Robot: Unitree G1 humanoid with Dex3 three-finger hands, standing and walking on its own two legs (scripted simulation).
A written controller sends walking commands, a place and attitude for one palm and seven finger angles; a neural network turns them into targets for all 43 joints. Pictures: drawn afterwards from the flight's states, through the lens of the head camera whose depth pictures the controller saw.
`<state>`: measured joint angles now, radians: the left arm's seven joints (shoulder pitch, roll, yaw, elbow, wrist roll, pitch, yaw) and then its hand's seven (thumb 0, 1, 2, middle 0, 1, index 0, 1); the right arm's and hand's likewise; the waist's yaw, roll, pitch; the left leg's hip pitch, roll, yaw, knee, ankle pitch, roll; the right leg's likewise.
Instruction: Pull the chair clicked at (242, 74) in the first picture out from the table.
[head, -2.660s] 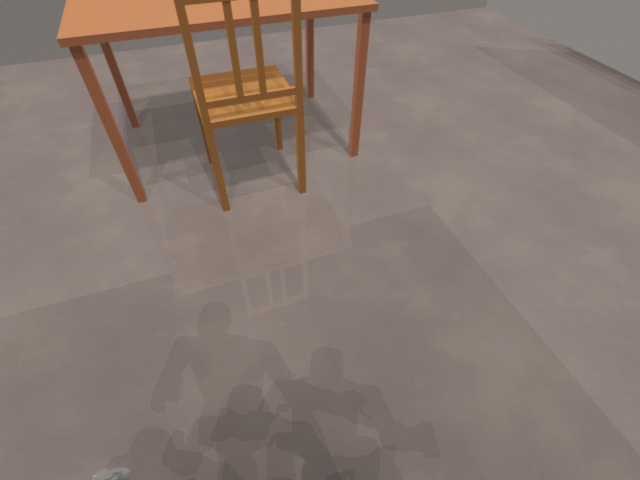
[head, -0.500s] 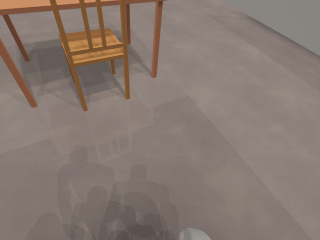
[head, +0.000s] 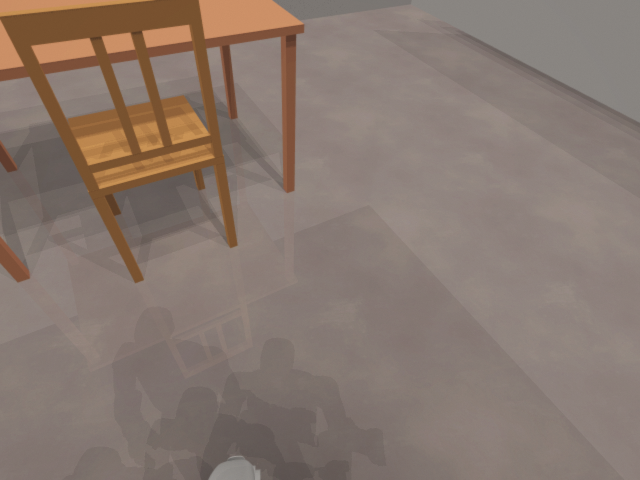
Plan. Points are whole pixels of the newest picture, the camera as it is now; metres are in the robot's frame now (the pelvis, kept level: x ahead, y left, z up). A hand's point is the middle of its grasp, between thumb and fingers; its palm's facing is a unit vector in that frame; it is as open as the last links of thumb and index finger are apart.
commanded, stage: walk to a spot facing it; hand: left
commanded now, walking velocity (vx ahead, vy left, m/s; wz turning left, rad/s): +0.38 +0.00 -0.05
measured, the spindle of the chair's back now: (118, 100) +0.97 +0.57 -0.07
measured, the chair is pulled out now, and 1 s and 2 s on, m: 0.00 0.00 0.00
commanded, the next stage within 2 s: turn to face it in 0.76 s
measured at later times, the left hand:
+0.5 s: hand (216, 367) +0.32 +0.19 -0.16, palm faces -0.09 -0.98 -0.19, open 7.4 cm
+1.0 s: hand (253, 332) +0.40 +0.14 -0.19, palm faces +0.10 -0.99 -0.13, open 7.3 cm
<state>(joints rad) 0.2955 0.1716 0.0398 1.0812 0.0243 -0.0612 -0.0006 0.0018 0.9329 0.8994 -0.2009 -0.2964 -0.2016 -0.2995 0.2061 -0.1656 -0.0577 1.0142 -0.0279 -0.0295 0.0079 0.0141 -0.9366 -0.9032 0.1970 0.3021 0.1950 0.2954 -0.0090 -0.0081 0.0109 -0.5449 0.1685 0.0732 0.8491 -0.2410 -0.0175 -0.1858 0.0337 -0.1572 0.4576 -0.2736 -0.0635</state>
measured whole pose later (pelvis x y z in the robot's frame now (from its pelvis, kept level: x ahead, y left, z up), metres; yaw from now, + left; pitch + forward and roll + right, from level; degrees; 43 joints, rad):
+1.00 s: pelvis +0.44 -0.02 -0.01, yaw +2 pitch -1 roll -2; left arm 0.35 0.15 0.03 1.10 0.02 -0.05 0.01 0.00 0.91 0.90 -0.20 -0.30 -0.20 -0.30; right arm 0.16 -0.20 -0.05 1.00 -0.03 -0.01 0.03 0.01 -0.92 -0.90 0.20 0.30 0.19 0.30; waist 0.02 -0.02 0.06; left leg -0.45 0.09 0.15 0.64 -0.15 0.02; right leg -0.03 -0.07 -0.30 0.51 -0.42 0.02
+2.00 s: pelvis +0.52 -0.04 +0.00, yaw +29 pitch +0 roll +0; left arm 0.30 0.26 0.05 1.02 0.02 0.06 0.01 0.00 0.91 0.90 -0.20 -0.30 -0.20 -0.30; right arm 0.13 -0.19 -0.02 0.95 -0.03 0.02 0.00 0.01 -0.91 -0.90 0.20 0.30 0.20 0.30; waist 0.04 -0.06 0.06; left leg -0.22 0.01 0.06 0.55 -0.33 0.02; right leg -0.38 -0.10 -0.11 0.95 -0.51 0.04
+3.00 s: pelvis +0.70 +0.15 +0.00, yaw +33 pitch +0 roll +2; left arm 0.18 0.18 0.04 1.03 0.02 -0.01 0.01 0.00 0.91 0.90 -0.20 -0.30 -0.20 -0.30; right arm 0.30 -0.13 -0.02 1.09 -0.03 -0.04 -0.02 0.01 -0.92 -0.90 0.20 0.30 0.20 0.30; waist -0.01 -0.03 0.03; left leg -0.11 0.00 0.17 0.38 -0.27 0.02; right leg -0.45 -0.08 -0.09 0.77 -0.30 0.00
